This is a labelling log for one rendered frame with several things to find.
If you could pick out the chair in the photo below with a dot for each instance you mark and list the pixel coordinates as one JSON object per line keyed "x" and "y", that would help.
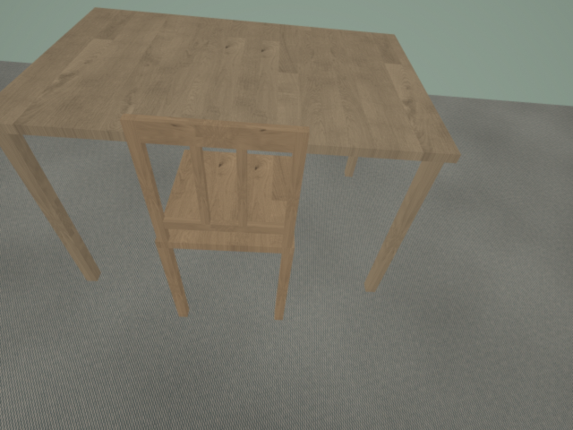
{"x": 222, "y": 201}

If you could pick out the table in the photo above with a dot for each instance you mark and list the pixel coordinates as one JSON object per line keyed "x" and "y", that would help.
{"x": 356, "y": 90}

